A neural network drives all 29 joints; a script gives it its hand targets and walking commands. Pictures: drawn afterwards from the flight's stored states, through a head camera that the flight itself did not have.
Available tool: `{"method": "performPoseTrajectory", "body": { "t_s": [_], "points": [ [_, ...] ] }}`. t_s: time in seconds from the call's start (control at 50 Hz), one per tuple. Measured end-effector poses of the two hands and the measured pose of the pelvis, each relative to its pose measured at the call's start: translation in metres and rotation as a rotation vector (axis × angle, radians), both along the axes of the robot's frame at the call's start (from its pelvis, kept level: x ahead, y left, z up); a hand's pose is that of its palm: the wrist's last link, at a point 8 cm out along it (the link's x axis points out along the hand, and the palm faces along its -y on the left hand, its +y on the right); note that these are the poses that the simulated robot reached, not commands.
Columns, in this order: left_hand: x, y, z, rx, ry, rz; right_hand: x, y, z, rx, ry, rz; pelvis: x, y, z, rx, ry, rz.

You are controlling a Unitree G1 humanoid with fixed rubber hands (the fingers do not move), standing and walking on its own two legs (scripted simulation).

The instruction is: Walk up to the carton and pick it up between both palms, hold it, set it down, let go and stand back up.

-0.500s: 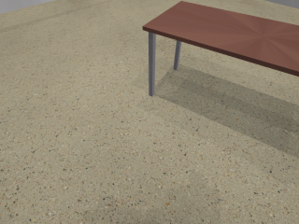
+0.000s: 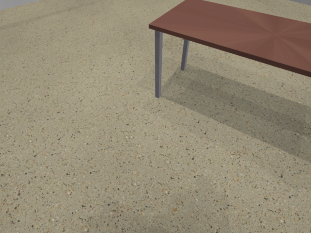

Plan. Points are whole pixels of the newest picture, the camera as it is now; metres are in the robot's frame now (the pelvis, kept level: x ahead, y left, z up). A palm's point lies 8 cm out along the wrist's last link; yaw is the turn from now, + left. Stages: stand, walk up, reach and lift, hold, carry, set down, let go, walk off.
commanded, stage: stand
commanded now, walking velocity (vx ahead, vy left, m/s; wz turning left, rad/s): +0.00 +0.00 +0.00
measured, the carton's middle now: out of the picture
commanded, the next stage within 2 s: none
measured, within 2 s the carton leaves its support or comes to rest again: neither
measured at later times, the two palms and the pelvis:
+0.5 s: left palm out of the picture -0.03 +0.20 -0.15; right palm out of the picture -0.04 -0.20 -0.15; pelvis +0.00 +0.00 +0.00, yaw +0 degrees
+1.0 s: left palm out of the picture -0.04 +0.19 -0.15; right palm out of the picture -0.03 -0.21 -0.15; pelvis +0.00 +0.00 +0.00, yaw +0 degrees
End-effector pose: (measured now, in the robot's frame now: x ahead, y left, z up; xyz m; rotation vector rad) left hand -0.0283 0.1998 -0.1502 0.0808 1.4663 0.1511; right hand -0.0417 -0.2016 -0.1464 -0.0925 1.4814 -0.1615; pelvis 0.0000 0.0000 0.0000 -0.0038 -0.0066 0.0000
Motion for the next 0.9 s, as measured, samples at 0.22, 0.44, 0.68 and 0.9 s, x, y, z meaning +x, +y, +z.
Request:
{"method": "performPoseTrajectory", "body": {
  "t_s": [0.22,0.44,0.68,0.9],
  "points": [
    [0.006,0.005,0.000,0.011,-0.014,0.006,-0.003,0.002,0.000,0.002,0.011,0.001,0.003,0.001,0.000,0.002,-0.006,0.002],
    [0.004,0.004,0.000,0.012,-0.017,0.004,0.007,0.004,-0.002,0.011,-0.030,0.002,0.002,0.000,0.000,0.002,-0.015,0.001],
    [-0.011,-0.006,0.001,-0.008,0.012,0.021,-0.002,0.002,-0.001,0.011,-0.001,0.008,0.001,-0.002,0.000,0.002,-0.010,0.003],
    [-0.014,-0.011,-0.001,-0.016,0.005,0.021,0.005,-0.003,-0.001,-0.001,-0.027,0.006,-0.001,-0.004,0.000,0.001,-0.014,-0.001]
  ]
}}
